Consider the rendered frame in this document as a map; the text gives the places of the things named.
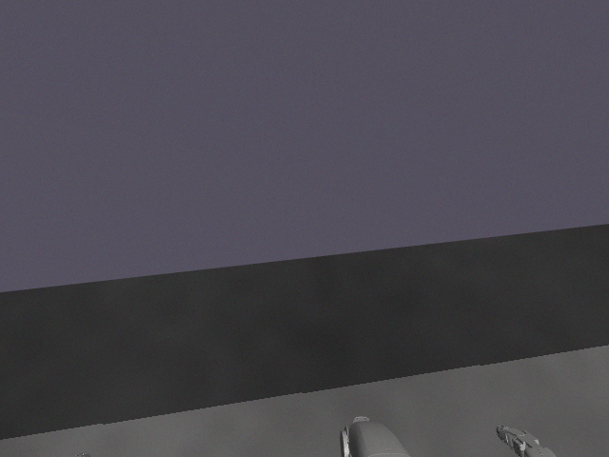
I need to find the right robot hand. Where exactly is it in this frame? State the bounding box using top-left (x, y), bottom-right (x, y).
top-left (496, 426), bottom-right (557, 457)

